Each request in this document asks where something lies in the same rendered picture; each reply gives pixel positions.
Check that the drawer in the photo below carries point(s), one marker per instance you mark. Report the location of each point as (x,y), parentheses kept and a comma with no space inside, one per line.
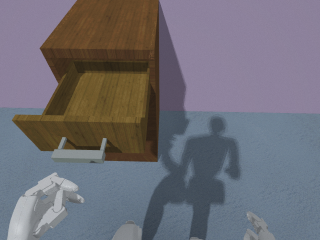
(95,99)

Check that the right robot hand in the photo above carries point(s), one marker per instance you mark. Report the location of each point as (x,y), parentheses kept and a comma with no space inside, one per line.
(260,228)

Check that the left robot thigh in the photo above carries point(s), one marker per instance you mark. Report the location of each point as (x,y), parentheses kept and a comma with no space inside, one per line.
(128,232)

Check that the handle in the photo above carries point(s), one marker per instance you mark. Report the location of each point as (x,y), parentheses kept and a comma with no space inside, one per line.
(62,155)

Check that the robot left shin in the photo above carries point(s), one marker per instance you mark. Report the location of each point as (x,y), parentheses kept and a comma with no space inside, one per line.
(130,222)

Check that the left robot hand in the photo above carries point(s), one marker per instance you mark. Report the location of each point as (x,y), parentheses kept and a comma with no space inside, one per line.
(25,223)

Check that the cabinet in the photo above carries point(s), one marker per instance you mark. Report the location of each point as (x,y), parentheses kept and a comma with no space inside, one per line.
(112,30)

